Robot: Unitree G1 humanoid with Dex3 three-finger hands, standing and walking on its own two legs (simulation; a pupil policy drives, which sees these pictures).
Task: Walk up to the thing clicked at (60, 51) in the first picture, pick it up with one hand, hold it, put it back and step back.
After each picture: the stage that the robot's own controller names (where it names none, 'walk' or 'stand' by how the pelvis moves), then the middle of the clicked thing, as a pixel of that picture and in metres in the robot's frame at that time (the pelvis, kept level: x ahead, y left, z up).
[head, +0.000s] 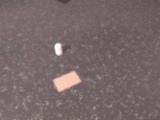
stand; (58, 49) +1.29 +0.31 -0.72
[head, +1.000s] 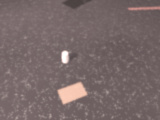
walk; (65, 57) +1.18 +0.17 -0.71
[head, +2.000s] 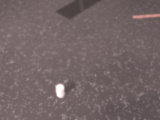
walk; (60, 90) +0.72 +0.17 -0.72
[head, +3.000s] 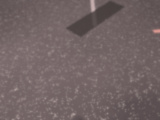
walk; out of the picture +0.42 +0.20 -0.70
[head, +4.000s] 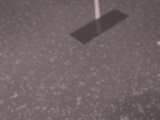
stand; out of the picture +0.35 +0.16 -0.72
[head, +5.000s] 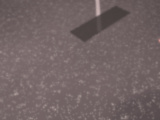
stand; out of the picture +0.34 +0.17 -0.73
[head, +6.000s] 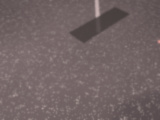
stand; out of the picture +0.34 +0.18 -0.73
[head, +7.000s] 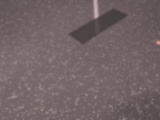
stand; out of the picture +0.34 +0.18 -0.73
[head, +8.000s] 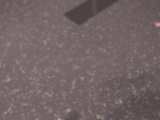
go down; out of the picture +0.36 +0.18 -0.70
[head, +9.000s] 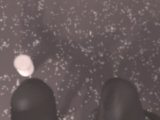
go down; (24, 66) +0.41 +0.24 -0.29
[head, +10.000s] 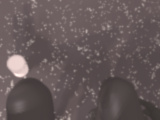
close in; (18, 66) +0.40 +0.25 -0.28
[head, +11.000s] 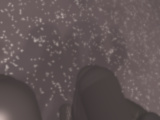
close in; out of the picture +0.38 +0.28 -0.21
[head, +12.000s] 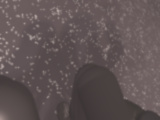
close; out of the picture +0.38 +0.29 -0.21
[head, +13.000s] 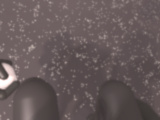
lift; (4, 79) +0.31 +0.27 -0.10
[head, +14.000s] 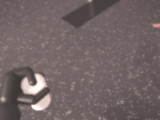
hold; (37, 92) +0.32 +0.17 +0.03
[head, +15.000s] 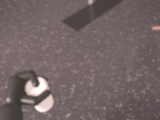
hold; (40, 95) +0.32 +0.17 +0.00
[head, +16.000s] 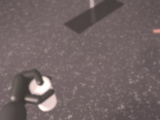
hold; (44, 94) +0.32 +0.16 +0.00
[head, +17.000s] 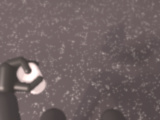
crouch; (32, 79) +0.37 +0.19 -0.08
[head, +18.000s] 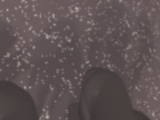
lower; out of the picture +0.38 +0.28 -0.21
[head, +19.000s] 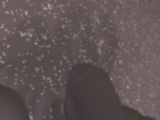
lower; out of the picture +0.40 +0.31 -0.22
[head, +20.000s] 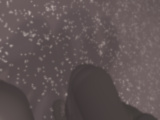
lower; out of the picture +0.40 +0.31 -0.22
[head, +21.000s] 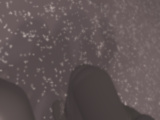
lower; out of the picture +0.39 +0.31 -0.22
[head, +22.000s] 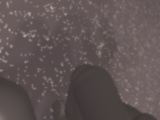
loosen; out of the picture +0.39 +0.31 -0.22
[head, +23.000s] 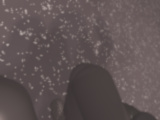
withdraw; out of the picture +0.37 +0.30 -0.22
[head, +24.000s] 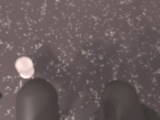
stand; (25, 68) +0.41 +0.26 -0.30
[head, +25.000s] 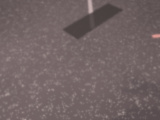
stand; out of the picture +0.35 +0.18 -0.65
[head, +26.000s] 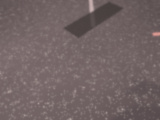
stand; out of the picture +0.37 +0.19 -0.66
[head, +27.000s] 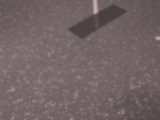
stand; out of the picture +0.37 +0.19 -0.69
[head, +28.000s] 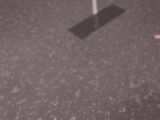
walk; out of the picture +0.39 +0.18 -0.72
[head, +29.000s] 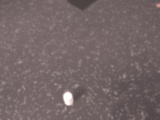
walk; (68, 98) +0.52 +0.17 -0.70
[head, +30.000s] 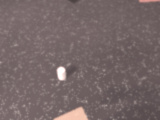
walk; (61, 73) +0.78 +0.19 -0.69
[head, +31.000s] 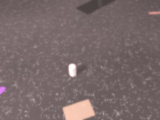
stand; (72, 70) +0.99 +0.18 -0.71
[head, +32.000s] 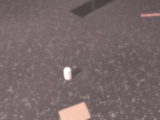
stand; (67, 73) +0.98 +0.20 -0.73
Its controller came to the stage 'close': yes
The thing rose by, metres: 0.70
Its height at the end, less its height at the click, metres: +0.00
